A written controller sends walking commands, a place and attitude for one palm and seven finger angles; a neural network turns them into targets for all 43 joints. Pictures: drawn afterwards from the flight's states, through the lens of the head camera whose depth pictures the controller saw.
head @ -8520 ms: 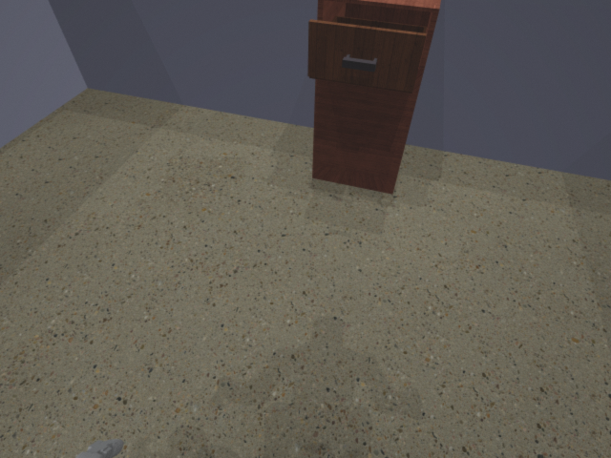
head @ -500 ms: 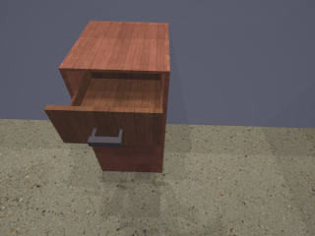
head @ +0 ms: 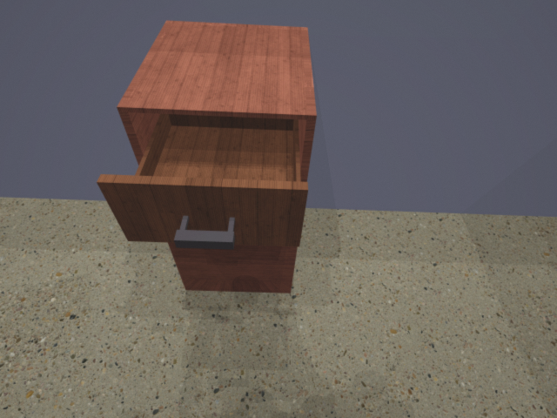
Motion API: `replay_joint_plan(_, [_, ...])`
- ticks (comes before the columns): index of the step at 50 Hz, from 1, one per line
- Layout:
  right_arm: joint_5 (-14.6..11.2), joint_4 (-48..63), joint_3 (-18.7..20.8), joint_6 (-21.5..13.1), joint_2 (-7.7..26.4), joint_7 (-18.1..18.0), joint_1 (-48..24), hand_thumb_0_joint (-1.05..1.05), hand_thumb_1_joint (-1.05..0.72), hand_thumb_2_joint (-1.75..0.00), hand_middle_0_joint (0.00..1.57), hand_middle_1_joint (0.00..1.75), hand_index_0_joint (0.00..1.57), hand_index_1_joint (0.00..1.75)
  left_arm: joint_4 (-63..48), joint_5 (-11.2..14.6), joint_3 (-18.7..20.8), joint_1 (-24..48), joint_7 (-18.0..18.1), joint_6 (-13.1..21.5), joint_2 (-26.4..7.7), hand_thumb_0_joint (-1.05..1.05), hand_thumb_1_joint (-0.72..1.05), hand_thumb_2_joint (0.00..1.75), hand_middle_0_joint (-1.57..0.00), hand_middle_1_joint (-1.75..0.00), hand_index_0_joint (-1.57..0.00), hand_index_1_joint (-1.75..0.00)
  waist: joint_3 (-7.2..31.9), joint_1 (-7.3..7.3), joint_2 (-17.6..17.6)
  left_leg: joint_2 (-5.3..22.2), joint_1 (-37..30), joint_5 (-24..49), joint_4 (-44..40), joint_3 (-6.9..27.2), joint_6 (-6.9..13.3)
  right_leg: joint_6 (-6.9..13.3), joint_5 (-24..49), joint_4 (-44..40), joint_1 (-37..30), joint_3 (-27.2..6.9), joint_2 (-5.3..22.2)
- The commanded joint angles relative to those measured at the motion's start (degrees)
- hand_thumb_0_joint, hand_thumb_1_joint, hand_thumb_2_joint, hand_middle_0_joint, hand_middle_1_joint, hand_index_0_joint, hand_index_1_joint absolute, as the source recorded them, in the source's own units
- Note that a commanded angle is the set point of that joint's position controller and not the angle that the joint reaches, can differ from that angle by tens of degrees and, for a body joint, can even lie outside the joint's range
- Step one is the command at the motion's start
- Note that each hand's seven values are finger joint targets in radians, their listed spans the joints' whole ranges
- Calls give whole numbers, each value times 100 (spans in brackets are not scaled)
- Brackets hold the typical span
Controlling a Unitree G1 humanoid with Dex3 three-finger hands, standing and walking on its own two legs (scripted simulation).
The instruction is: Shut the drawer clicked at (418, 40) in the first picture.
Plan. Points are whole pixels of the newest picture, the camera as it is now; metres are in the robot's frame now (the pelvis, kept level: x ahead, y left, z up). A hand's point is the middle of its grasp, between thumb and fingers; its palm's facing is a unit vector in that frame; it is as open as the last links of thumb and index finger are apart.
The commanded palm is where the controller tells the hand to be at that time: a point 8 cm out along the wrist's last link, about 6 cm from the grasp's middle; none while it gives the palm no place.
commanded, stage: come to a stop and stand still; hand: left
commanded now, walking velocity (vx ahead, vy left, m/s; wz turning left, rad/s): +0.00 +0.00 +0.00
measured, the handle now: (206, 230) +0.44 +0.16 -0.05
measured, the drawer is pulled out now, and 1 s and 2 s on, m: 0.20 0.20 0.20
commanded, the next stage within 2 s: look again from close up in 0.06 s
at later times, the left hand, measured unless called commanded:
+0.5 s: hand out of the picture +0.00 +0.16 -0.18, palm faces +0.02 -0.98 -0.18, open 7.3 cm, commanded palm none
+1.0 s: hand out of the picture +0.00 +0.13 -0.18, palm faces +0.01 -0.98 -0.17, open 7.3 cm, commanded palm none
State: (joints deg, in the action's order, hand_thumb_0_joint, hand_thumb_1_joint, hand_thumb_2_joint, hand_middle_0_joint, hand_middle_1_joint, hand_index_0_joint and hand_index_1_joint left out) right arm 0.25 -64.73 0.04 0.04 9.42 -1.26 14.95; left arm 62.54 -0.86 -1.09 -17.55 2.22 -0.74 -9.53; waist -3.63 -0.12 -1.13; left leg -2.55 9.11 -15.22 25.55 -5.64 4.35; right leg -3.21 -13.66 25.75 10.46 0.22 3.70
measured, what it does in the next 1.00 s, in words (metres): stands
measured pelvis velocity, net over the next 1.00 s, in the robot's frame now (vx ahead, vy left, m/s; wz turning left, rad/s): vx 0.03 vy -0.03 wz -0.02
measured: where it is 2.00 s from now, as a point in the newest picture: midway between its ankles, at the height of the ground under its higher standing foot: outside the picture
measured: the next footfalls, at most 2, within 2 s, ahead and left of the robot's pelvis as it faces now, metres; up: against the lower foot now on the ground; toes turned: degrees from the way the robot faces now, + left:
none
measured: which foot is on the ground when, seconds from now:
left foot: down 0.00-1.00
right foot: down 0.00-1.00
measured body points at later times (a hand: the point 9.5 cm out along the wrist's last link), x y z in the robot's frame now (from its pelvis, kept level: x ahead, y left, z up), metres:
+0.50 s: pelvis +0.01 +0.00 +0.00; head +0.02 +0.00 +0.45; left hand +0.00 +0.21 -0.16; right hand +0.00 -0.22 -0.16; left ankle -0.01 +0.07 -0.74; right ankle +0.00 -0.16 -0.74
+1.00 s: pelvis +0.03 -0.03 +0.00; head +0.04 -0.04 +0.45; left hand +0.00 +0.18 -0.16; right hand -0.01 -0.25 -0.17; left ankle -0.01 +0.07 -0.74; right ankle +0.00 -0.16 -0.74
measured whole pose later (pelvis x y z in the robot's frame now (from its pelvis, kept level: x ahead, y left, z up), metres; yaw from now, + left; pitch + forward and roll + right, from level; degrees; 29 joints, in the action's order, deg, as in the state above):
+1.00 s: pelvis +0.03 -0.03 +0.00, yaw -1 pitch -1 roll +1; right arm 0.6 -66.7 1.1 -0.2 8.3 -2.1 19.0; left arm 64.0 -1.7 0.6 -20.5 1.2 -0.2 -6.9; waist -0.8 -0.7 0.3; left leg -0.9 7.2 -18.7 26.4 -5.8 2.1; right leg -1.3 -18.8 29.8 10.3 0.6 2.4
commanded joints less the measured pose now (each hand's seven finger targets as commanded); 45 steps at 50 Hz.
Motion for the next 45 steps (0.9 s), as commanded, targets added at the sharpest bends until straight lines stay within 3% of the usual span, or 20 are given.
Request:
replay_joint_plan(1, [15, 167, 102, -127, 649, -49, 218, 0, -90, -90, 20, 30, 20, 30, -152, 7, 99, -311, 56, 98, -470, 0, 90, 90, -20, -30, -20, -30, -17, 15, 212, 908, 165, 677, -841, 923, -117, 297, 486, -246, 29, -123, 226])
replay_joint_plan(13, [16, 31, 103, -128, 502, -65, 376, 0, -90, -90, 20, 30, 20, 30, -7, -5, 115, -453, 79, 109, -288, 0, 90, 90, -20, -30, -20, -30, -164, 4, 95, 868, 174, 686, -870, 916, -128, 295, 574, -252, 113, -143, 245])
replay_joint_plan(24, [11, -12, 96, -150, 446, -87, 418, 0, -90, -90, 20, 30, 20, 30, -7, -2, 150, -432, 92, 120, -263, 0, 90, 90, -20, -30, -20, -30, -80, 11, 71, 876, -12, 1360, -733, 833, -139, 292, 808, -236, 70, -172, 249])
replay_joint_plan(36, [11, -30, 74, -131, 414, -70, 381, 0, -90, -90, 20, 30, 20, 30, 11, 7, 147, -421, 75, 147, -268, 0, 90, 90, -20, -30, -20, -30, -142, 3, 23, 828, 21, 915, -780, 789, -164, 331, 768, -395, 110, -283, 281])
replay_joint_plan(39, [38, -102, 105, -111, 486, -69, 501, 0, -90, -90, 20, 30, 20, 30, 35, -21, 143, -452, 34, 122, -220, 0, 90, 90, -20, -30, -20, -30, -174, -44, 52, 960, -25, -368, -1030, 951, -98, 342, -69, -242, 266, -94, 112])
replay_joint_plan(42, [62, -65, 185, -63, 636, -75, 498, 0, -90, -90, 20, 30, 20, 30, -25, -70, 171, -450, -35, 76, -143, 0, 90, 90, -20, -30, -20, -30, -523, -51, 429, 1248, 252, -1569, -1447, 1302, 39, 345, -564, 124, 602, 190, -60])
replay_joint_plan(45, [73, -18, 250, -73, 707, -105, 571, 0, -90, -90, 20, 30, 20, 30, -87, -101, 216, -521, -103, 74, -94, 0, 90, 90, -20, -30, -20, -30, -621, -33, 415, 1481, 198, -1579, -1414, 1534, 223, 380, -530, 343, 842, 291, -102])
